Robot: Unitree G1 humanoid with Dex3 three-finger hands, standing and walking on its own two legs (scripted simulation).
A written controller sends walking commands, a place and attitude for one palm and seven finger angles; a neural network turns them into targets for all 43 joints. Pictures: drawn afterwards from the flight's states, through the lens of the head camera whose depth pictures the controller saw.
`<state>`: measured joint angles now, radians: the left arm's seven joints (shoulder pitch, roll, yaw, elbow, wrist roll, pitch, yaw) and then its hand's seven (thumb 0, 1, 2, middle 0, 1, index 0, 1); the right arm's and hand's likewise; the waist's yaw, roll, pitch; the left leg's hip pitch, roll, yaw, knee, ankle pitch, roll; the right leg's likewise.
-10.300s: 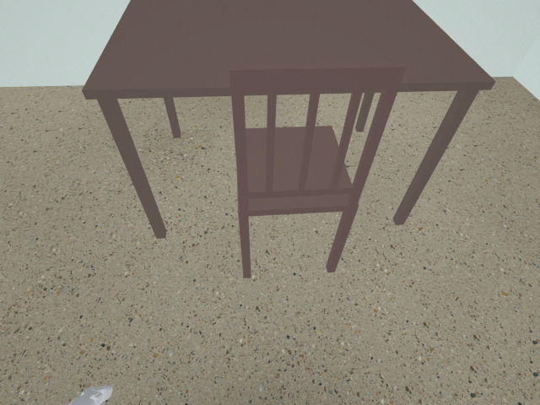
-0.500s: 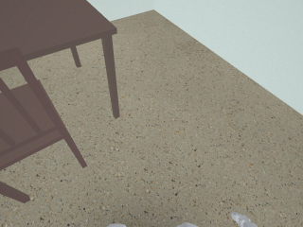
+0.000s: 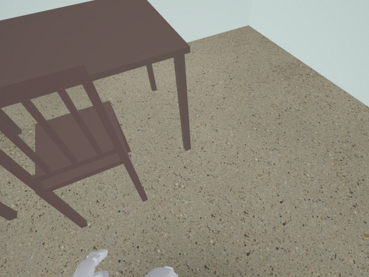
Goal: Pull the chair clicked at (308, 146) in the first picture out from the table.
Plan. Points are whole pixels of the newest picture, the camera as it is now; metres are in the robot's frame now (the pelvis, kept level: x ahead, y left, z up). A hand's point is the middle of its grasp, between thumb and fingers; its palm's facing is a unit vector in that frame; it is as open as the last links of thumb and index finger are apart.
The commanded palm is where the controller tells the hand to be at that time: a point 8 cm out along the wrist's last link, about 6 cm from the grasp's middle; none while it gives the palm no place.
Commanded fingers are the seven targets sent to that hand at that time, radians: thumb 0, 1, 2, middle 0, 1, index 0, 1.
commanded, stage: turn to face it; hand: left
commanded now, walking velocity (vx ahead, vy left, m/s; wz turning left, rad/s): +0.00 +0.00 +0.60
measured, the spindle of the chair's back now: (53, 135) +0.55 +0.46 -0.08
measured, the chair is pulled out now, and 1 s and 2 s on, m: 0.00 0.00 0.00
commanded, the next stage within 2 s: take the last steps up to it in 0.64 s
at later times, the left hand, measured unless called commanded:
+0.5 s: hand out of the picture -0.06 +0.28 -0.18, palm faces +0.32 -0.91 -0.25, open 7.4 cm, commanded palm none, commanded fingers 0.00 0.90 0.90 -0.20 -0.30 -0.20 -0.30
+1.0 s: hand out of the picture -0.03 +0.20 -0.14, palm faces +0.41 -0.88 -0.25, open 7.4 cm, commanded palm none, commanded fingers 0.00 0.90 0.90 -0.20 -0.30 -0.20 -0.30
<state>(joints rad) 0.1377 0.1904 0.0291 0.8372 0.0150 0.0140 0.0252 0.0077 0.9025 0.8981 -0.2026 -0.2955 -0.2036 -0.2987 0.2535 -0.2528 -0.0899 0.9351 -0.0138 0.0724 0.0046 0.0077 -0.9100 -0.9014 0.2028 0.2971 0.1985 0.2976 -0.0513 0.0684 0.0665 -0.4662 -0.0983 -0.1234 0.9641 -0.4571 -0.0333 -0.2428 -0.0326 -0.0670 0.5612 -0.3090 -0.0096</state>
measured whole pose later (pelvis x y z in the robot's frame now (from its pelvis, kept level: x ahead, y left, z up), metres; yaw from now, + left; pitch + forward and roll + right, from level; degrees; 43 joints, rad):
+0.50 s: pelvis -0.02 +0.06 +0.00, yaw +16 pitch +0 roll -1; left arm 0.25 0.28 0.08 0.96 0.02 0.08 0.02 0.01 0.91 0.90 -0.20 -0.30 -0.20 -0.30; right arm 0.12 -0.21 -0.04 0.89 -0.02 0.02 0.00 0.00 -0.91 -0.90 0.20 0.30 0.20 0.30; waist 0.03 -0.06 0.09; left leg -0.25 -0.01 0.02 0.56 -0.30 0.04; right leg -0.46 -0.12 -0.07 1.11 -0.48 0.07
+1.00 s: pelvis +0.00 +0.02 +0.01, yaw +22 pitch -2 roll +2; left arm 0.31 0.14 0.03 0.99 0.02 -0.02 0.01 0.01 0.91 0.90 -0.20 -0.30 -0.20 -0.30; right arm 0.32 -0.21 -0.06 1.05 -0.03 0.05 0.01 0.01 -0.91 -0.90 0.20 0.30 0.20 0.30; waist -0.01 0.05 -0.01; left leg -0.44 -0.02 -0.01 1.01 -0.36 0.02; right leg -0.13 -0.02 -0.08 0.44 -0.28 -0.05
